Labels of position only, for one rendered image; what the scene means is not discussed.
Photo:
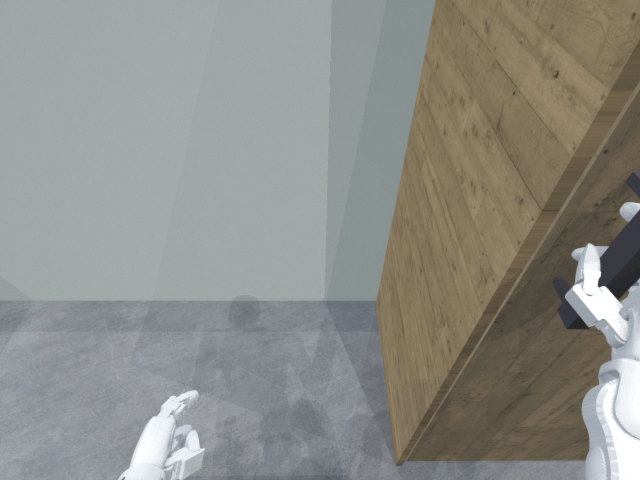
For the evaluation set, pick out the wardrobe door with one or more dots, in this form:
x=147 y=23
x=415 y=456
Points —
x=519 y=395

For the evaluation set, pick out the robot right forearm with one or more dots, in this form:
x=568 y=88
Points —
x=611 y=412

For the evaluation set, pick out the handle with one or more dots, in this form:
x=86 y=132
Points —
x=619 y=265

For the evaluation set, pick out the right robot hand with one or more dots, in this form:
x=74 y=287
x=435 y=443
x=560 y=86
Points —
x=599 y=307

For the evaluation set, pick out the left robot hand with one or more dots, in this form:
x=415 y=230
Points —
x=160 y=441

